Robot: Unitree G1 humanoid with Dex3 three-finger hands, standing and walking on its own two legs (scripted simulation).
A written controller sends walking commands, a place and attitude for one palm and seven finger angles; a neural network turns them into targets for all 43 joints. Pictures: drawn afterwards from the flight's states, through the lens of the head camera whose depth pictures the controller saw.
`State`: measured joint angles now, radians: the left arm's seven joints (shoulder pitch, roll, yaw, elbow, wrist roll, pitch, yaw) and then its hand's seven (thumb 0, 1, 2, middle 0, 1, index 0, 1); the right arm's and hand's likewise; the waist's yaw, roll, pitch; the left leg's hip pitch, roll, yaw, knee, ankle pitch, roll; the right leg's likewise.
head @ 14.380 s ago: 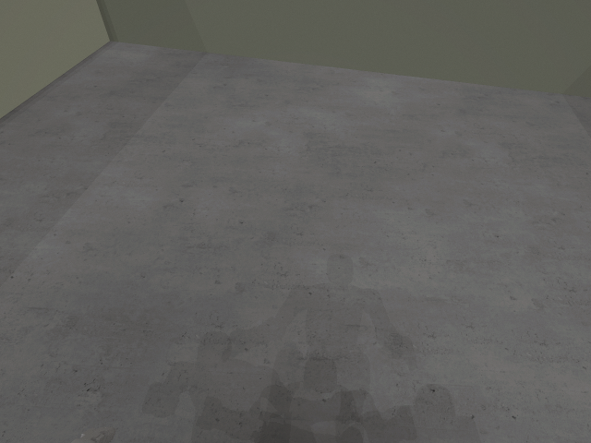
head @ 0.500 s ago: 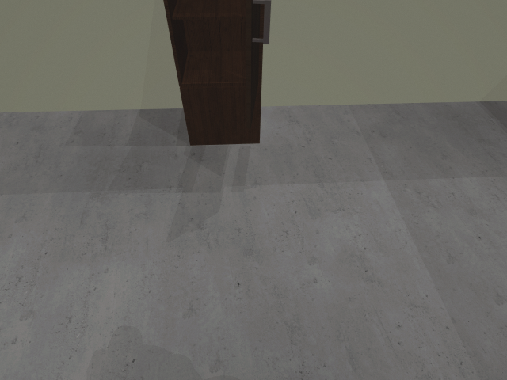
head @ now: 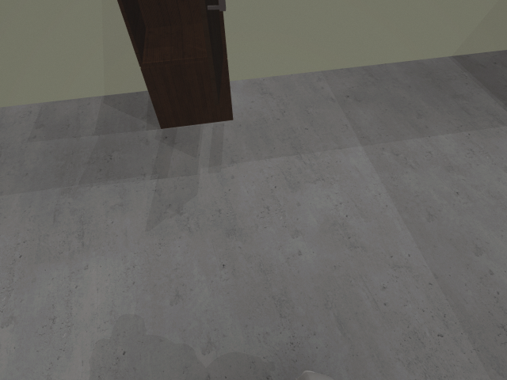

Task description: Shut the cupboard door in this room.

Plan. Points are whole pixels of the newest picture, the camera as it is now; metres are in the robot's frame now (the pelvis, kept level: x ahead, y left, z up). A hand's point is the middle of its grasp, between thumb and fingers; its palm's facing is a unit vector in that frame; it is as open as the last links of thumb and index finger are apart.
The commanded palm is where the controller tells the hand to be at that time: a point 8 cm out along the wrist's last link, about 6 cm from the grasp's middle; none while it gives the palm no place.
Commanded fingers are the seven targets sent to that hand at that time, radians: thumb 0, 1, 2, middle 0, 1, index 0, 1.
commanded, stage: walk around to get in front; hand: left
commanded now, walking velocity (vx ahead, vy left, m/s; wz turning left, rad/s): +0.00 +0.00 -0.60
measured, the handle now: out of the picture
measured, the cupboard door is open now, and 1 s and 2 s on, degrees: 81 81 81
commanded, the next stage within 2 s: none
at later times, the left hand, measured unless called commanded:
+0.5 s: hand out of the picture +0.10 +0.18 -0.14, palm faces -0.16 -0.95 -0.28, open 7.4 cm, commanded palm none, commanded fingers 0.00 0.90 0.90 -0.20 -0.30 -0.20 -0.30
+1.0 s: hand (201, 287) +0.30 +0.14 -0.16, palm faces -0.53 -0.83 -0.19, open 7.4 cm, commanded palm none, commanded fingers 0.00 0.90 0.90 -0.20 -0.30 -0.20 -0.30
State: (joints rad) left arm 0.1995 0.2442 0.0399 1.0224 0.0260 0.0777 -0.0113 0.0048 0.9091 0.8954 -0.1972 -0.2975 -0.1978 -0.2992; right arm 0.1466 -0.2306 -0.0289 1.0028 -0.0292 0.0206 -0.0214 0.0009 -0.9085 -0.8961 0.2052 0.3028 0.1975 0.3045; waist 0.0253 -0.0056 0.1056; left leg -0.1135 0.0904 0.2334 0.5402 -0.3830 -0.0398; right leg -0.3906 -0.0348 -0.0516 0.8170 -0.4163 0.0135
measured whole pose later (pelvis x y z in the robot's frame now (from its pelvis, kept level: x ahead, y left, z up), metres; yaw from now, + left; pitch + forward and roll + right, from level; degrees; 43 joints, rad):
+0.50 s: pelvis +0.02 -0.02 +0.02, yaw -14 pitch +2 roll +2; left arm 0.24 0.21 0.05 0.95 0.02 0.03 0.00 0.00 0.91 0.89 -0.20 -0.30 -0.20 -0.30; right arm 0.07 -0.28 -0.06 0.94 -0.02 0.06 -0.03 0.00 -0.91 -0.90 0.20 0.30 0.19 0.30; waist 0.05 0.01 0.07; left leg -0.46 0.06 -0.04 1.03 -0.36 -0.09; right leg -0.28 0.10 0.10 0.44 -0.18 -0.08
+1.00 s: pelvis +0.12 +0.01 +0.02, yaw -33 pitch +1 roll -2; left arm 0.17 0.28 0.09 0.93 0.04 0.06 -0.05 0.01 0.91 0.90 -0.19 -0.30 -0.19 -0.30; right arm 0.42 -0.18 -0.01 0.99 -0.03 -0.05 -0.02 0.00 -0.91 -0.90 0.21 0.30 0.20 0.30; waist -0.01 -0.04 0.04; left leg -0.01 0.09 0.21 0.36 -0.36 -0.01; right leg -0.65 -0.07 -0.02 1.18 -0.22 0.05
